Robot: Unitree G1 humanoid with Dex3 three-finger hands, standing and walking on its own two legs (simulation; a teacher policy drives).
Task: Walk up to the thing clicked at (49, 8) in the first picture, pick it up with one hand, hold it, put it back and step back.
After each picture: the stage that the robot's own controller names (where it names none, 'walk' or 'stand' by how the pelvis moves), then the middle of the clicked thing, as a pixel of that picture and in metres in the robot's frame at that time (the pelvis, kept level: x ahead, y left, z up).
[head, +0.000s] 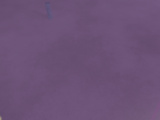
stand; (48, 10) +2.14 +0.55 -0.65
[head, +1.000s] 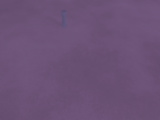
walk; (64, 19) +2.03 +0.28 -0.63
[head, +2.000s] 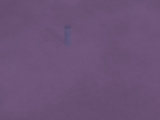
walk; (67, 36) +1.39 +0.13 -0.65
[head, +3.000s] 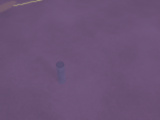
walk; (61, 73) +0.87 +0.20 -0.65
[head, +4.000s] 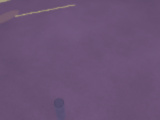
walk; (60, 110) +0.53 +0.17 -0.65
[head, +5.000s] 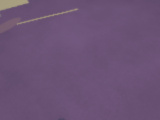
stand; out of the picture +0.38 +0.18 -0.65
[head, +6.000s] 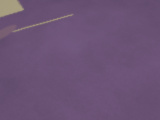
stand; out of the picture +0.37 +0.20 -0.66
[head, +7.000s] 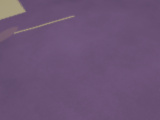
stand; out of the picture +0.37 +0.20 -0.66
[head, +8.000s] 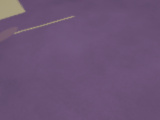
stand; out of the picture +0.36 +0.20 -0.66
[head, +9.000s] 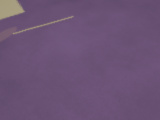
go down; out of the picture +0.35 +0.20 -0.66
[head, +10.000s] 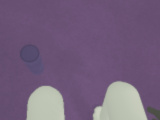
go down; (34, 62) +0.45 +0.20 -0.29
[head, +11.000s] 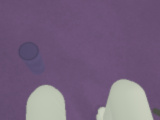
approach; (34, 61) +0.45 +0.20 -0.26
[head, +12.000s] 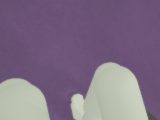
close in; out of the picture +0.44 +0.24 -0.17
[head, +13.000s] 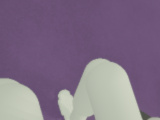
close; out of the picture +0.44 +0.25 -0.16
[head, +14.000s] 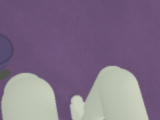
lift; out of the picture +0.37 +0.24 -0.13
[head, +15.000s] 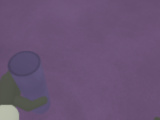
lift; (34, 88) +0.31 +0.17 +0.05
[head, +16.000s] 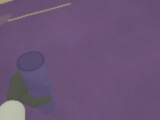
hold; (40, 87) +0.33 +0.16 +0.05
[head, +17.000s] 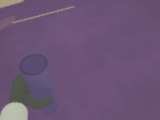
hold; (42, 89) +0.32 +0.15 +0.05
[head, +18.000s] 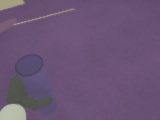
crouch; (40, 89) +0.31 +0.16 +0.06
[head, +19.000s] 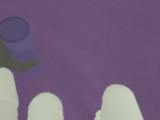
crouch; (24, 51) +0.44 +0.17 -0.04
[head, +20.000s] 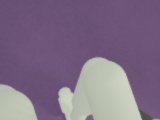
lower; out of the picture +0.45 +0.25 -0.17
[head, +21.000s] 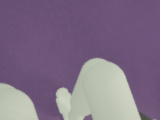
lower; out of the picture +0.46 +0.26 -0.16
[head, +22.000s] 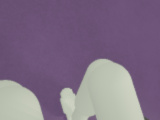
lower; out of the picture +0.44 +0.26 -0.16
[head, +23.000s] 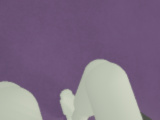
lower; out of the picture +0.45 +0.23 -0.16
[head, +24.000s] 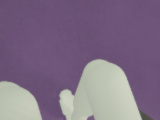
loosen; out of the picture +0.44 +0.22 -0.16
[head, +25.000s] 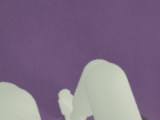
withdraw; out of the picture +0.45 +0.23 -0.17
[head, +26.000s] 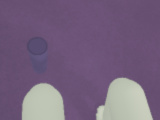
walk; (38, 58) +0.46 +0.18 -0.23
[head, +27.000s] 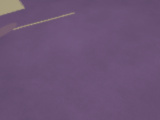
stand; out of the picture +0.38 +0.15 -0.59
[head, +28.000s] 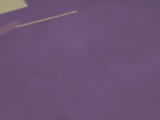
stand; out of the picture +0.40 +0.16 -0.60
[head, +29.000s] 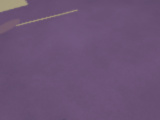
stand; out of the picture +0.39 +0.15 -0.60
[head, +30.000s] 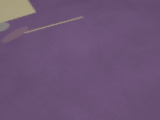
stand; out of the picture +0.40 +0.16 -0.65
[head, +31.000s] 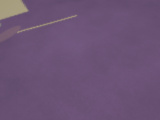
stand; out of the picture +0.37 +0.17 -0.66
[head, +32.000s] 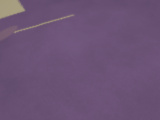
walk; out of the picture +0.36 +0.18 -0.66
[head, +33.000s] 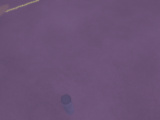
walk; (68, 105) +0.48 +0.17 -0.64
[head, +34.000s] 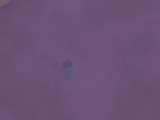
walk; (69, 72) +0.75 +0.18 -0.63
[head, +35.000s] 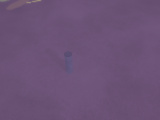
stand; (68, 63) +1.01 +0.16 -0.64
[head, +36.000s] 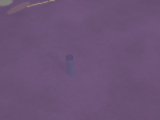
stand; (70, 66) +0.99 +0.17 -0.66
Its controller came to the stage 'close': yes
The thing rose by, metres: 0.69
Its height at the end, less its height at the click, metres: +0.00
